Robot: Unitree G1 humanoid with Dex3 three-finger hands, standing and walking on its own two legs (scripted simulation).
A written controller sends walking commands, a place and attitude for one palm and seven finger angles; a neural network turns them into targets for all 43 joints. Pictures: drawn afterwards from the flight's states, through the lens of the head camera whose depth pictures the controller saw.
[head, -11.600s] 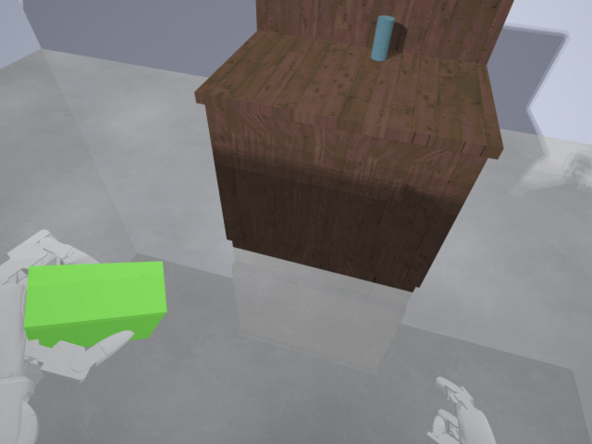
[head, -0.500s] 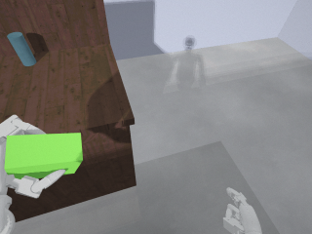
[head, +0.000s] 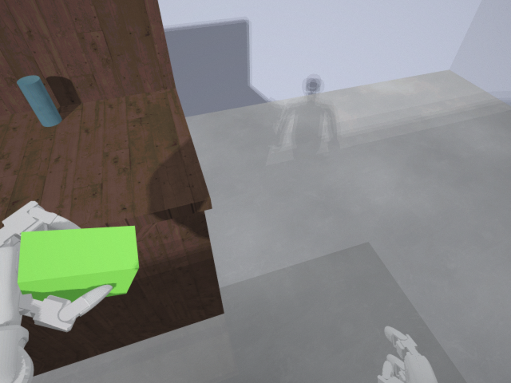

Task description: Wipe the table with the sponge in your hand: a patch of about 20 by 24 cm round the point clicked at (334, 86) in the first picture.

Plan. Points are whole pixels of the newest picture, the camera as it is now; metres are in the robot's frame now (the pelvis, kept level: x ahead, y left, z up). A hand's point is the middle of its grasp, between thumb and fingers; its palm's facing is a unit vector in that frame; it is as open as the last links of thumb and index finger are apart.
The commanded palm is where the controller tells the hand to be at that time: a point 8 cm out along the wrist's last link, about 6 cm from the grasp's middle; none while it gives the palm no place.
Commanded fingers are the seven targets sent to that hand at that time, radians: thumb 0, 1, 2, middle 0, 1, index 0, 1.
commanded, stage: shuffle to correct the standing spot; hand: left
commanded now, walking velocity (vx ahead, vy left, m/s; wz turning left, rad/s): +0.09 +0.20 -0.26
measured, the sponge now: (97, 265) +0.23 +0.21 +0.14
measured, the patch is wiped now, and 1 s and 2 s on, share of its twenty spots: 0.00 0.00 0.00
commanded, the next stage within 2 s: none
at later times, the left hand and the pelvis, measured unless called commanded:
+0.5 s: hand (56, 249) +0.24 +0.26 +0.15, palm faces +0.36 -0.85 -0.39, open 9.8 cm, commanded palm +0.18 +0.31 +0.18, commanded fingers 0.00 0.10 1.30 -1.20 -1.60 -1.20 -1.60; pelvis +0.01 +0.03 -0.02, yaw -2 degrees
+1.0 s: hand (58, 215) +0.29 +0.29 +0.15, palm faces +0.35 -0.83 -0.44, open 9.8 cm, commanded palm +0.23 +0.33 +0.18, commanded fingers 0.00 0.10 1.30 -1.20 -1.60 -1.20 -1.60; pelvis +0.04 +0.07 -0.03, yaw -6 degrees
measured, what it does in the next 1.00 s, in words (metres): steps on the spot: left foot, then right foot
